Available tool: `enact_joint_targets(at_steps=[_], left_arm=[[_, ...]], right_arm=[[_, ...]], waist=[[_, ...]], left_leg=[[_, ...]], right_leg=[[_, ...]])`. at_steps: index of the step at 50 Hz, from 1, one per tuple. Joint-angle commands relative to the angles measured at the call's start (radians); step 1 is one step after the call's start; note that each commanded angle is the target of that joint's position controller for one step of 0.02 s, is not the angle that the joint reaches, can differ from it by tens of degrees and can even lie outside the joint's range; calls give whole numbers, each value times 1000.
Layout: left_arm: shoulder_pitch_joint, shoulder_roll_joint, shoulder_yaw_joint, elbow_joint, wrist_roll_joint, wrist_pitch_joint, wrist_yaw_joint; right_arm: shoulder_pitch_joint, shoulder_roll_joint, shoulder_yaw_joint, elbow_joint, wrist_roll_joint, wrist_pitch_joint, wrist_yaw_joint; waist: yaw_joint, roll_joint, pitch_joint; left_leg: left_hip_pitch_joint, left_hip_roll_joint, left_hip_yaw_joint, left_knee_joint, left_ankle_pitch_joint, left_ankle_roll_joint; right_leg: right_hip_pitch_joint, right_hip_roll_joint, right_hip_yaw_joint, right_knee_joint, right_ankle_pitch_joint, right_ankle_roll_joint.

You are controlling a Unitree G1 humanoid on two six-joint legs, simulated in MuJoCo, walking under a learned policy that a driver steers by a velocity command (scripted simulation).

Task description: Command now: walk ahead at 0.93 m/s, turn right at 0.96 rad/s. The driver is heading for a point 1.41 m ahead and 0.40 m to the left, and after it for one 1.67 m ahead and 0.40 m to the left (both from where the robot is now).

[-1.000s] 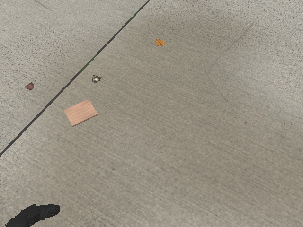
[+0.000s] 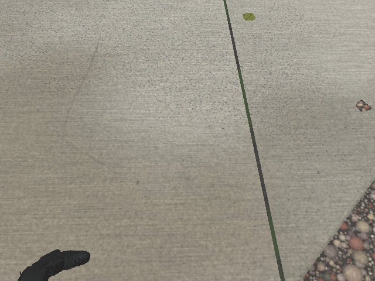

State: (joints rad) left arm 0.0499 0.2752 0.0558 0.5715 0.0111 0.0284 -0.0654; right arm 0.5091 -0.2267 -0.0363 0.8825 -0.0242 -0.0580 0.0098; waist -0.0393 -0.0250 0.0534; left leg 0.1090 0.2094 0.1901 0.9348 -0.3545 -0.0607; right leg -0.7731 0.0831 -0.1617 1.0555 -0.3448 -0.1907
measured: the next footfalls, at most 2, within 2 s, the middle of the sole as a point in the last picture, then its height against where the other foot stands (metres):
left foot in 0.44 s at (183, 215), level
right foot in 0.86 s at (217, 119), level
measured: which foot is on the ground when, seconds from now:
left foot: up 0.00-0.42, down 0.44-0.84, up 0.86-1.00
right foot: down 0.00-0.42, up 0.44-0.84, down 0.86-1.00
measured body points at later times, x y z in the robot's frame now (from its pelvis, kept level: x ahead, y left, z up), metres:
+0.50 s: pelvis +0.48 -0.04 +0.06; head +0.50 -0.04 +0.51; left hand +0.55 +0.25 -0.06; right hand +0.57 -0.32 -0.06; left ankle +0.58 -0.01 -0.65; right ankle +0.21 -0.08 -0.51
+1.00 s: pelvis +0.96 -0.06 +0.09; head +0.99 -0.05 +0.53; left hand +0.97 +0.25 -0.01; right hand +1.17 -0.30 -0.02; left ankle +0.82 -0.01 -0.53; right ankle +1.02 -0.18 -0.65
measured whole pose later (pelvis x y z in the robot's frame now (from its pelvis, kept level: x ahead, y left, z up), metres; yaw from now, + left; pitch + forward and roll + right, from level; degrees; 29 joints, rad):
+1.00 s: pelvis +0.96 -0.06 +0.09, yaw +25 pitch +3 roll -2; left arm 0.22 0.30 0.03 0.69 0.05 -0.08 0.02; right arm 0.28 -0.38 -0.08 0.76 -0.02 -0.03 0.03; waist -0.02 0.05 0.00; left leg -0.47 -0.03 -0.02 1.31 -0.31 0.11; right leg -0.30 -0.03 -0.06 0.51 -0.25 0.04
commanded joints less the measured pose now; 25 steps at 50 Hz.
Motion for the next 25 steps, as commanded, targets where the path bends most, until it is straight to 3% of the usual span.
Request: enact_joint_targets(at_steps=[1, 2, 3, 4, 6, 8, 10, 12, 14, 17, 19, 20, 21, 22, 23, 24, 25], left_arm=[[344, 318, 119, 29, 9, 6, 36], [353, 300, 114, 73, 9, -9, 45], [333, 250, 99, 90, 17, -32, 57], [276, 194, 78, 96, 15, -50, 64], [218, 127, 47, 88, 12, -80, 62], [236, 92, 23, 112, 7, -120, 50], [301, 94, 19, 146, 7, -140, 44], [327, 101, 17, 166, -2, -153, 37], [377, 128, 18, 198, -12, -165, 40], [375, 177, 21, 210, 7, -168, 60], [343, 212, 32, 206, 34, -154, 86], [312, 220, 36, 197, 55, -137, 99], [254, 228, 40, 177, 71, -119, 110], [133, 249, 49, 152, 61, -104, 115], [77, 59, -4, 115, 75, -126, 90], [258, -20, -34, 38, 10, -140, 76], [237, 66, -46, 33, 25, -161, 74]], right_arm=[[-326, -176, -38, -317, 1, -84, 38], [-311, -132, -23, -314, 8, -88, 27], [-295, -98, -7, -316, -9, -85, 15], [-264, -70, 7, -317, -29, -66, 8], [-206, -82, 15, -301, -43, -19, 0], [-271, -90, 23, -314, -42, 11, -2], [-410, -99, 30, -349, -26, 10, 9], [-469, -87, 38, -340, -12, 3, 25], [-499, -67, 45, -324, 4, 0, 39], [-468, -114, 27, -277, 26, -5, 48], [-371, -173, 4, -232, 26, 4, 44], [-235, -210, -13, -187, 26, 13, 39], [-35, -244, -33, -121, 30, 20, 33], [201, -274, -60, -54, 31, 24, 22], [205, -255, -55, -6, 23, 36, 14], [19, -294, -60, -64, -7, 30, 9], [-54, -251, -67, -124, -2, 29, 9]], waist=[[198, 35, -399], [158, 78, -277], [106, 115, -165], [45, 111, -105], [-22, 81, -51], [-25, 68, 20], [35, 22, 80], [69, 33, 74], [95, 27, 39], [66, -43, -23], [-8, -100, -96], [-78, -108, -157], [-174, -106, -211], [-335, -28, -229], [-234, 200, -153], [-5, 396, -277], [-48, 174, -284]], left_leg=[[-912, -171, -275, 749, 161, 77], [-916, -144, -266, 737, 138, 80], [-915, -110, -263, 708, 86, 79], [-896, -87, -277, 675, 53, 77], [-842, -46, -273, 573, -1, 61], [-824, -25, -229, 357, 30, 54], [-837, -37, -158, 144, 201, 59], [-780, -67, -109, -59, 387, 89], [-710, -115, -56, -202, 519, 137], [-625, -227, -26, -302, 529, 181], [-541, -293, -11, -307, 457, 197], [-430, -331, -10, -298, 395, 209], [-274, -336, -34, -316, 353, 231], [-83, -282, -110, -451, 357, 308], [124, -200, -231, -242, 311, 328], [327, 9, -847, -419, 159, 550], [264, 67, -1043, -665, -119, 559]], right_leg=[[1065, -267, 1000, -725, -451, -148], [934, -265, 950, -741, -307, -148], [781, -230, 853, -722, -177, -134], [639, -178, 750, -709, -113, -126], [461, -157, 632, -747, -25, -139], [364, -130, 518, -852, 15, -107], [405, -96, 410, -929, 300, -56], [485, -59, 294, -952, 538, 8], [606, -86, 232, -1000, 757, 59], [828, -143, 132, -966, 1169, 125], [956, -192, 93, -819, 1480, 163], [975, -212, 78, -640, 1596, 179], [935, -219, 71, -388, 1646, 187], [784, -142, 31, 102, 1461, 191], [307, 19, 90, 515, 131, 168], [-81, 66, 242, 746, -179, 222], [-124, 3, 325, 659, -52, 193]])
